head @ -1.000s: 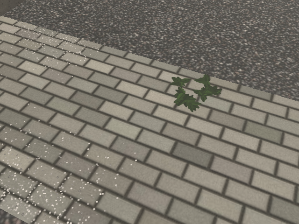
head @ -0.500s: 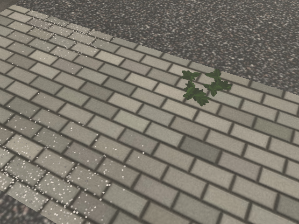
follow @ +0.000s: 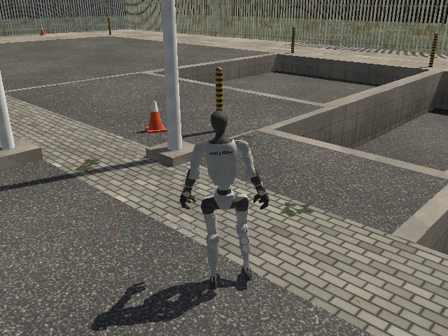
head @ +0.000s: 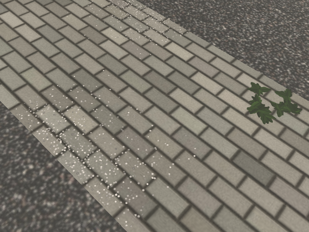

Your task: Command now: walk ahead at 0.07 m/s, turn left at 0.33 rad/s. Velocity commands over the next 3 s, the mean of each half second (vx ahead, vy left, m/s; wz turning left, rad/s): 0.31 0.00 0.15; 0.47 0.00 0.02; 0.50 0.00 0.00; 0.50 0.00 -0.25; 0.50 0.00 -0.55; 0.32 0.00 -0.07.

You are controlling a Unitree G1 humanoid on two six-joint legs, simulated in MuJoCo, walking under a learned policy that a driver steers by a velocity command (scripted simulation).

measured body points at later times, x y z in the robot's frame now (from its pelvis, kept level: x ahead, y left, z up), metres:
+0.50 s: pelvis +0.14 -0.03 +0.00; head +0.17 -0.04 +0.45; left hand +0.08 +0.23 -0.14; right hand +0.33 -0.27 -0.11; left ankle +0.27 +0.14 -0.70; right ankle +0.04 -0.15 -0.75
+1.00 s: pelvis +0.41 +0.05 +0.00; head +0.43 +0.05 +0.45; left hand +0.57 +0.32 -0.11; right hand +0.44 -0.22 -0.13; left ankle +0.36 +0.13 -0.75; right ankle +0.60 -0.12 -0.68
